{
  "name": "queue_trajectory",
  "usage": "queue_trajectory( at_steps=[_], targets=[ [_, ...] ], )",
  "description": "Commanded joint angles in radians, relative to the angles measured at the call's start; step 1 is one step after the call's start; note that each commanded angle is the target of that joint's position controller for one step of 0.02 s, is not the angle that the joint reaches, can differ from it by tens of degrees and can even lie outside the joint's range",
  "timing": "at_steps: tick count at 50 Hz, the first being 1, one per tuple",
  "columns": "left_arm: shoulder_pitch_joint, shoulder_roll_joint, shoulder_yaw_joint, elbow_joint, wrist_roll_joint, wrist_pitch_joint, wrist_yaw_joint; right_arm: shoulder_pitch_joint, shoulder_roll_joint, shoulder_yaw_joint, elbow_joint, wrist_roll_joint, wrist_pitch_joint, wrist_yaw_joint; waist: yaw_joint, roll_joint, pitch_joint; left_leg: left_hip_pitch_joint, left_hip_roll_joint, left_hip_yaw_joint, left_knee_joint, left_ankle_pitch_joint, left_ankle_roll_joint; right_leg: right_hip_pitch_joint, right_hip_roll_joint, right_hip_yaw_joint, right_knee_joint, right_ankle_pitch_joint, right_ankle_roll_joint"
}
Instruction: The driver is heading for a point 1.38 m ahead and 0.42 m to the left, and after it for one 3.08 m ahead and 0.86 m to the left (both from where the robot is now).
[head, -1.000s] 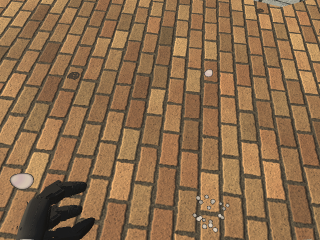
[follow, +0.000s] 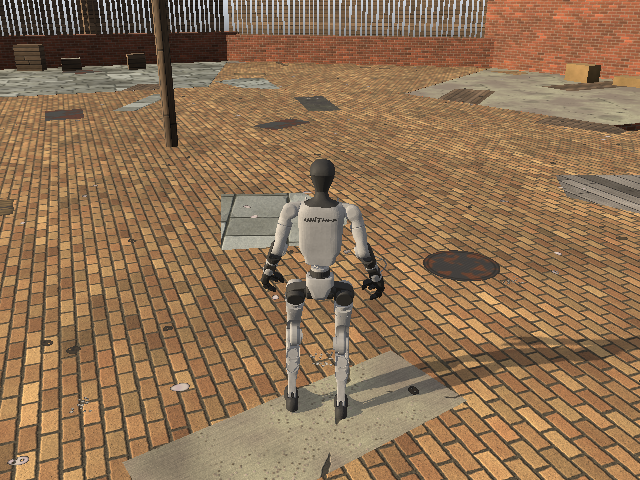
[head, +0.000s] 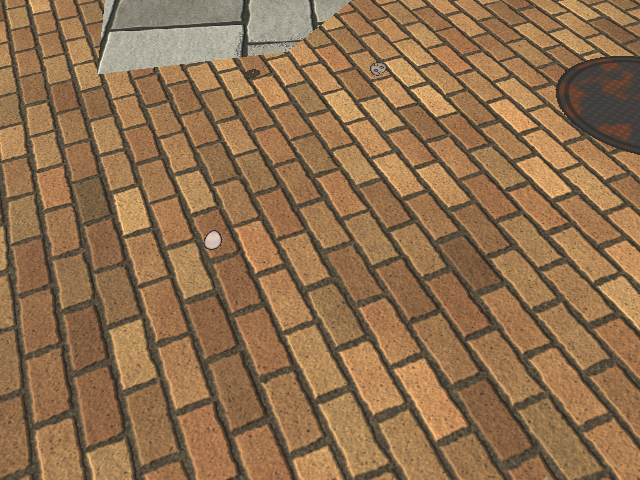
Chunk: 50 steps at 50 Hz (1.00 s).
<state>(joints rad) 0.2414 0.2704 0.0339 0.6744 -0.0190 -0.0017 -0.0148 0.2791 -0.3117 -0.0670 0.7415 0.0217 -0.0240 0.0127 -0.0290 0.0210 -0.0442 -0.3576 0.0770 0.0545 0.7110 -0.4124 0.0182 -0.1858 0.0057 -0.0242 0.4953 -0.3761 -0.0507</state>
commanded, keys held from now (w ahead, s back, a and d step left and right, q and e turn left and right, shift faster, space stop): w+shift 0.02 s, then w+q+shift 0.62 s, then w+shift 0.24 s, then shift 0.12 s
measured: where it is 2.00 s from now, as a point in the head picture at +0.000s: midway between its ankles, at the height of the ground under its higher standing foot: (212, 303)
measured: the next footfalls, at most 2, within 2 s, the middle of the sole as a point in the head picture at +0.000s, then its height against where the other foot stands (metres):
left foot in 0.42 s outside the picture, level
right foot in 0.84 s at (290, 342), level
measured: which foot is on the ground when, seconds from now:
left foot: up 0.00-0.40, down 0.42-0.86, up 0.88-1.00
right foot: down 0.00-0.42, up 0.44-0.82, down 0.84-1.00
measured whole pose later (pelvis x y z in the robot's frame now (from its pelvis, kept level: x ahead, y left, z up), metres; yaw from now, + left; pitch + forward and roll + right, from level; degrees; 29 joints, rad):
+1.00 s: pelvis +0.73 +0.15 +0.00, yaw +35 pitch +0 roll -2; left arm 0.29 0.28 0.05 0.70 0.02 -0.12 -0.02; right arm 0.26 -0.29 -0.03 0.74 0.02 -0.07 0.01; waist 0.02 0.04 0.06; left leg -0.41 -0.04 -0.09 1.31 -0.40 0.06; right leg -0.30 0.04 -0.02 0.50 -0.19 0.00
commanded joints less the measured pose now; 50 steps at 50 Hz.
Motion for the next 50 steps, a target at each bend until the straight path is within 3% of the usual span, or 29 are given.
queue_trajectory(
  at_steps=[1, 4, 5, 11, 14, 16, 18, 19, 20, 21, 22, 23, 24, 25, 26, 27, 29, 32, 35, 39, 41, 42, 43, 44, 45, 46, 47, 49, 50],
  targets=[
    [0.233, 0.227, 0.069, 0.005, 0.012, -0.056, 0.005, -0.289, -0.079, -0.005, -0.198, 0.031, -0.087, 0.015, 0.164, -0.129, 0.143, -0.806, 0.023, -0.102, 0.408, -0.009, 0.006, 0.387, -0.423, 0.675, -0.35, -0.425, -0.274],
    [0.129, 0.126, 0.031, -0.004, 0.02, -0.079, 0.002, -0.168, -0.084, -0.008, -0.137, 0.007, -0.081, 0.02, 0.085, -0.155, 0.159, -0.759, 0.05, -0.141, 0.42, 0.234, -0.007, 0.303, -0.289, 0.354, -0.34, -0.144, -0.156],
    [0.137, 0.112, 0.027, -0.001, 0.031, -0.085, 0.004, -0.154, -0.076, -0.009, -0.124, 0.013, -0.074, 0.022, 0.084, -0.156, 0.156, -0.714, 0.029, -0.154, 0.434, 0.298, -0.016, 0.255, -0.261, 0.27, -0.356, -0.061, -0.132],
    [0.168, 0.106, 0.018, 0.056, 0.038, -0.12, 0.014, -0.223, -0.033, 0.011, -0.139, 0.013, -0.054, 0.038, 0.09, -0.116, 0.201, -0.498, -0.029, -0.057, 0.201, 0.579, -0.004, 0.095, -0.198, -0.073, -0.455, 0.27, -0.049],
    [0.22, 0.125, 0.016, 0.098, 0.029, -0.112, 0.022, -0.307, 0.001, 0.029, -0.171, 0.023, -0.066, 0.072, 0.116, -0.089, 0.237, -0.438, -0.045, 0.01, 0.036, 0.585, 0.053, 0.175, -0.215, -0.145, -0.455, 0.45, -0.008],
    [0.225, 0.18, 0.025, 0.109, 0.034, -0.1, 0.037, -0.339, -0.009, 0.027, -0.201, 0.026, -0.071, 0.088, 0.093, -0.134, 0.199, -0.353, -0.104, 0.089, -0.019, 0.517, 0.096, 0.27, -0.234, -0.18, -0.361, 0.964, 0.016],
    [0.216, 0.233, 0.037, 0.107, 0.045, -0.07, 0.061, -0.265, -0.058, 0.007, -0.209, 0.035, -0.059, 0.086, 0.013, -0.216, 0.103, -0.261, -0.178, 0.15, -0.003, 0.363, 0.133, 0.394, -0.262, -0.196, -0.147, 1.511, 0.028],
    [0.185, 0.255, 0.045, 0.096, 0.05, -0.055, 0.069, -0.111, -0.102, -0.014, -0.181, 0.037, -0.047, 0.082, -0.074, -0.241, 0.019, -0.104, -0.196, 0.145, 0.017, 0.302, 0.156, 0.386, -0.278, -0.194, 0.051, 1.658, 0.023],
    [0.145, 0.266, 0.049, 0.076, 0.051, -0.05, 0.068, 0.123, -0.183, -0.05, -0.121, 0.034, -0.035, 0.07, -0.181, -0.216, -0.098, 0.202, -0.209, 0.102, -0.015, 0.292, 0.194, 0.269, -0.265, -0.182, 0.317, 1.652, 0.012],
    [0.132, 0.231, 0.041, 0.057, 0.049, -0.069, 0.065, 0.277, -0.224, -0.072, -0.076, 0.035, -0.016, 0.047, -0.234, -0.084, -0.146, 0.561, -0.147, -0.073, -0.061, 0.233, 0.223, -0.054, -0.183, -0.154, 0.647, 1.1, 0.027],
    [0.233, 0.035, -0.018, -0.007, 0.032, -0.118, 0.034, 0.216, -0.287, -0.081, -0.097, 0.027, -0.018, 0.031, -0.069, 0.308, -0.222, 0.903, 0.143, -0.685, -0.194, -0.111, 0.458, -0.575, 0.05, -0.026, 1.131, -0.097, 0.093],
    [0.101, 0.127, -0.012, -0.052, 0.001, -0.177, 0.015, 0.235, -0.197, -0.06, -0.109, 0.004, -0.03, 0.02, -0.141, 0.144, -0.342, 0.876, 0.176, -0.973, -0.405, -0.407, 0.448, -0.656, 0.041, 0.205, 1.153, -0.043, 0.029],
    [-0.034, 0.154, -0.004, -0.106, -0.035, -0.197, 0.011, 0.245, -0.165, -0.051, -0.105, -0.02, -0.044, 0.015, -0.136, 0.055, -0.164, 0.728, 0.164, -0.903, -0.467, -0.332, 0.376, -0.689, 0.002, 0.201, 1.087, -0.005, 0.001],
    [-0.048, 0.13, -0.012, -0.12, -0.025, -0.204, 0.013, 0.188, -0.15, -0.045, -0.101, -0.022, -0.059, 0.022, -0.052, -0.106, -0.035, 0.514, 0.137, -0.814, -0.49, -0.2, 0.347, -0.643, -0.038, 0.196, 0.961, 0.041, -0.011],
    [-0.028, 0.115, -0.01, -0.099, 0.005, -0.195, 0.018, 0.108, -0.116, -0.034, -0.118, -0.022, -0.066, 0.021, 0.007, -0.129, 0.01, 0.36, 0.085, -0.71, -0.492, -0.107, 0.337, -0.571, -0.073, 0.197, 0.875, 0.059, -0.006],
    [0.029, 0.114, -0.007, -0.085, 0.014, -0.177, 0.015, 0.039, -0.108, -0.029, -0.141, -0.03, -0.065, 0.014, 0.066, -0.08, 0.059, 0.224, 0.031, -0.637, -0.511, -0.063, 0.342, -0.509, -0.091, 0.203, 0.83, 0.07, 0.01],
    [0.046, 0.129, 0.001, -0.078, 0.029, -0.142, 0.015, -0.009, -0.085, -0.021, -0.144, -0.009, -0.059, 0.004, 0.101, -0.033, 0.129, 0.053, -0.022, -0.541, -0.546, -0.011, 0.335, -0.472, -0.114, 0.164, 0.724, 0.075, 0.054],
    [-0.125, 0.101, -0.009, -0.148, 0.061, -0.135, 0.021, -0.01, -0.102, -0.021, -0.129, 0.006, -0.064, -0.022, 0.058, -0.016, 0.206, -0.197, -0.105, -0.407, -0.564, 0.135, 0.302, -0.346, -0.081, 0.079, 0.438, 0.301, 0.116],
    [-0.247, 0.055, -0.019, -0.179, 0.036, -0.144, 0.012, 0.084, -0.117, -0.027, -0.076, 0.019, -0.065, -0.029, -0.037, 0.023, 0.148, -0.206, -0.106, -0.352, -0.543, 0.15, 0.234, -0.145, -0.033, 0.033, 0.163, 0.589, 0.13],
    [-0.31, 0.117, 0.01, -0.195, -0.001, -0.151, 0.009, 0.158, -0.099, -0.024, -0.022, 0.022, -0.055, -0.031, -0.075, 0.076, 0.132, 0.177, -0.011, -0.43, -0.43, 0.25, 0.2, -0.256, -0.047, 0.087, -0.012, 0.54, 0.102],
    [-0.18, 0.169, 0.043, -0.171, -0.008, -0.156, 0.009, 0.153, -0.125, -0.029, -0.01, -0.001, -0.036, -0.026, 0.005, 0.104, 0.05, 0.329, 0.03, -0.429, -0.27, 0.671, 0.174, -0.174, -0.017, 0.054, -0.002, 0.386, 0.05],
    [-0.016, 0.205, 0.065, -0.144, -0.018, -0.151, 0.016, 0.119, -0.136, -0.026, -0.018, -0.028, -0.029, -0.015, 0.11, 0.117, -0.064, 0.321, 0.008, -0.389, -0.081, 0.881, 0.145, 0.008, -0.012, 0.023, 0.028, 0.332, 0.011],
    [0.248, 0.232, 0.071, -0.103, -0.01, -0.14, 0.027, 0.063, -0.083, -0.002, -0.053, -0.054, -0.031, -0.009, 0.234, 0.086, -0.242, 0.114, -0.021, -0.356, 0.257, 0.798, 0.121, 0.371, -0.13, 0.151, 0.138, 0.185, -0.038],
    [0.319, 0.33, 0.093, -0.033, 0.017, -0.134, 0.006, 0.292, 0.073, 0.04, -0.061, 0.004, -0.053, 0.002, 0.101, -0.459, -0.419, -0.27, -0.199, -0.264, 0.668, 0.046, 0.049, 0.725, -0.384, 0.775, -0.072, -0.292, -0.231],
    [0.339, 0.214, 0.073, -0.031, 0.02, -0.138, -0.006, 0.25, -0.003, 0.043, -0.032, 0.042, -0.057, -0.007, 0.15, -0.422, -0.348, -0.402, -0.154, -0.265, 0.751, -0.037, 0.053, 0.7, -0.403, 0.966, -0.222, -0.429, -0.209],
    [0.261, 0.144, 0.058, -0.032, 0.026, -0.128, 0.003, 0.065, -0.081, 0.025, -0.065, 0.041, -0.06, -0.009, 0.179, -0.247, -0.14, -0.464, -0.107, -0.237, 0.762, 0.003, 0.054, 0.562, -0.373, 0.765, -0.209, -0.197, -0.176],
    [0.198, 0.142, 0.053, -0.033, 0.042, -0.118, 0.002, -0.089, -0.086, 0.028, -0.105, 0.009, -0.069, -0.011, 0.176, -0.037, -0.02, -0.419, -0.085, -0.206, 0.718, 0.02, 0.052, 0.383, -0.314, 0.58, -0.19, 0.166, -0.148],
    [0.126, 0.107, 0.035, -0.018, 0.055, -0.124, -0.005, -0.125, -0.063, 0.021, -0.132, -0.01, -0.074, -0.003, 0.085, -0.036, 0.038, -0.339, -0.038, -0.192, 0.615, 0.012, 0.031, 0.187, -0.272, 0.38, -0.169, 0.714, -0.155],
    [0.105, 0.071, 0.021, -0.001, 0.042, -0.127, -0.008, -0.099, -0.046, 0.023, -0.125, 0.001, -0.064, -0.001, 0.053, -0.073, 0.036, -0.315, -0.028, -0.179, 0.539, 0.011, 0.021, 0.155, -0.244, 0.323, -0.193, 0.755, -0.147]
  ],
)
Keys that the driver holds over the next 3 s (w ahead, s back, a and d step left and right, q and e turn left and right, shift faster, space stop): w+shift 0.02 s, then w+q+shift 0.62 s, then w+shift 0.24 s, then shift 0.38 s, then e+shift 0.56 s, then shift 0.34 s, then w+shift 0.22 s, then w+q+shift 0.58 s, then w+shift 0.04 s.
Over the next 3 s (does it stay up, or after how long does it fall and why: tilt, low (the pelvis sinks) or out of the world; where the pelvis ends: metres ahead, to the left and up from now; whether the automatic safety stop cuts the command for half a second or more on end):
stays up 1.34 0.30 -0.03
